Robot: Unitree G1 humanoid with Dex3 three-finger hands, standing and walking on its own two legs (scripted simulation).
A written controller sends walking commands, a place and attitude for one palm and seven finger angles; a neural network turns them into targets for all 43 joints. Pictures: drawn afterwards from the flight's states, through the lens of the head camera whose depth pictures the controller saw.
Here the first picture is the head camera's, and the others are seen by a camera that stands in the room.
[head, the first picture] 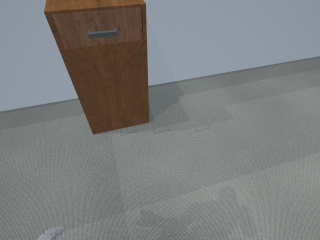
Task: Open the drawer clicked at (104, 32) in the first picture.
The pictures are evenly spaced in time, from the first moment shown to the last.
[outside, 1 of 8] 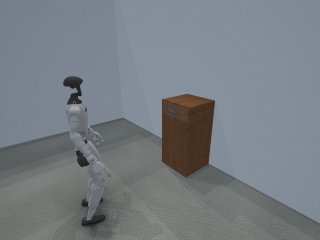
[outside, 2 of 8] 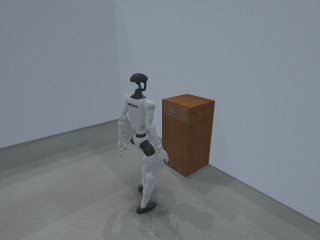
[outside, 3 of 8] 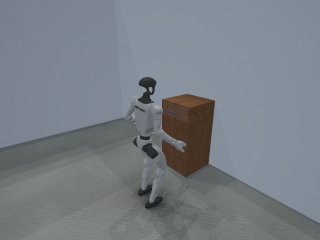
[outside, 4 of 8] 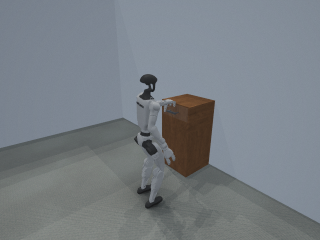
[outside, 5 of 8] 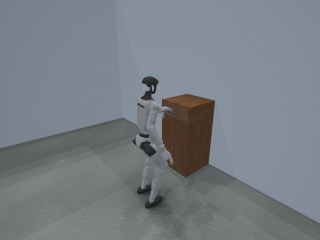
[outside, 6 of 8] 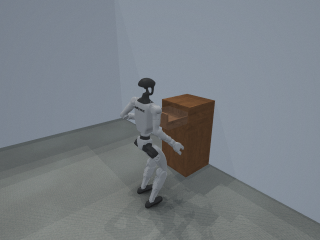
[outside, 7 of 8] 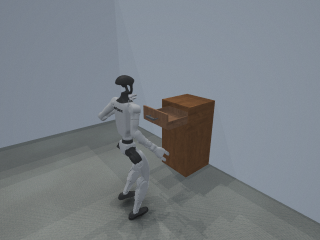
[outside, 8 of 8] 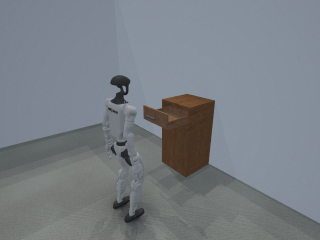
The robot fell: no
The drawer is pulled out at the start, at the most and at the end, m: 0.00 0.30 0.30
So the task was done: yes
